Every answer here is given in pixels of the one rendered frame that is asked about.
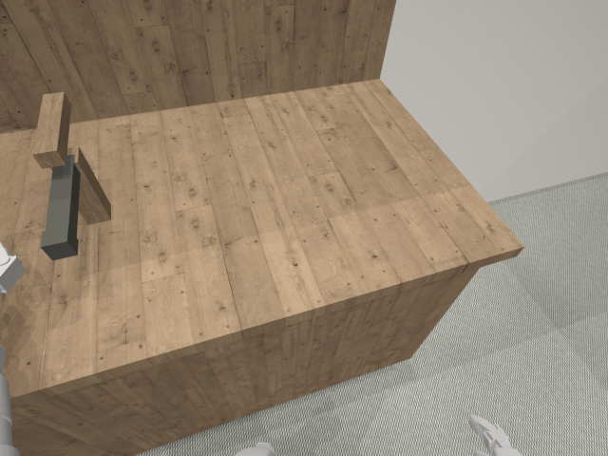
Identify robot right hand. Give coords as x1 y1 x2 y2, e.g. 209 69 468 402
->
469 414 522 456

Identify robot left hand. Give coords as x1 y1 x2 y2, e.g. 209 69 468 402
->
0 241 26 295

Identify left robot forearm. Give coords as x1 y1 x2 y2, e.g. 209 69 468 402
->
0 344 20 456

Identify counter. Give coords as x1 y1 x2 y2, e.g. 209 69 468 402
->
0 0 525 456

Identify tap lever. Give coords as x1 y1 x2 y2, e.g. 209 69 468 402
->
41 154 81 260

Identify left robot shin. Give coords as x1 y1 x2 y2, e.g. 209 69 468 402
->
255 443 276 454

